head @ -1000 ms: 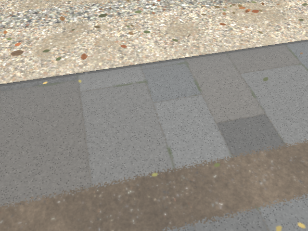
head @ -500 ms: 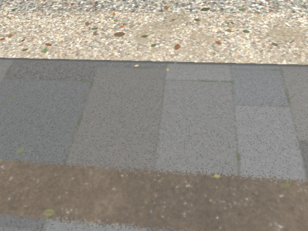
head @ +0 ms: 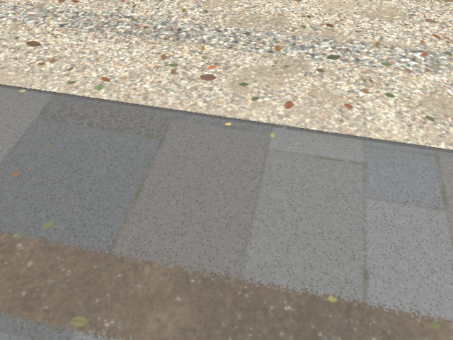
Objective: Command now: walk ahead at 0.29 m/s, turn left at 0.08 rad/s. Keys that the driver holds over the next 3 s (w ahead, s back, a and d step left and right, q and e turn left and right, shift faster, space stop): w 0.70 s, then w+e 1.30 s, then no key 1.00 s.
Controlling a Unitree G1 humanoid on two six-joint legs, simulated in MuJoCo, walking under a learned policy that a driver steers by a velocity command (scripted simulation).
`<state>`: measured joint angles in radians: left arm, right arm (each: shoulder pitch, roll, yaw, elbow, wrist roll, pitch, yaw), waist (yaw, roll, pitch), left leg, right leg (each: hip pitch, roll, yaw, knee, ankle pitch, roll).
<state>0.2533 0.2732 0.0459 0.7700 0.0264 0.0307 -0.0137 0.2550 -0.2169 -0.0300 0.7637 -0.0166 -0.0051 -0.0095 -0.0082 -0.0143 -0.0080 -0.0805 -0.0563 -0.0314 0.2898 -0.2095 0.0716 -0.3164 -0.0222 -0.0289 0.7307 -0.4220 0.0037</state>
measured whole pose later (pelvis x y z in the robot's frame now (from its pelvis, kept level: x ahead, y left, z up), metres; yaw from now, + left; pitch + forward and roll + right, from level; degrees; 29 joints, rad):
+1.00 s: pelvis +0.48 -0.01 -0.01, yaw -7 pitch +1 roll +1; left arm 0.14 0.23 0.03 0.82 0.03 -0.02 -0.05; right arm 0.40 -0.22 -0.03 0.95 -0.02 -0.10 0.00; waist -0.04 -0.03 0.04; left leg 0.06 -0.08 0.19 0.17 -0.26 0.08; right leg -0.66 -0.07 -0.02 0.73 0.03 -0.05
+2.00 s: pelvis +1.02 -0.17 +0.00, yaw -42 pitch +1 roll +1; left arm 0.13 0.29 0.06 0.74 0.03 0.00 -0.07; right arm 0.38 -0.26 -0.05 0.86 -0.02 -0.09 0.00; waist -0.04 -0.05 0.03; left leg -0.04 -0.01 0.18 0.26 -0.24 0.03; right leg -0.67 -0.05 0.02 0.93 -0.11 -0.04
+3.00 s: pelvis +1.16 -0.31 +0.00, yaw -48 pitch -2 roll +0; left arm 0.27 0.18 0.01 1.11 0.01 -0.01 0.04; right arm 0.28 -0.16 0.00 1.08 -0.01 -0.01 -0.04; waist 0.00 0.01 0.02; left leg -0.12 -0.01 0.03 0.39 -0.24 0.02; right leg -0.17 0.04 -0.02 0.36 -0.16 -0.04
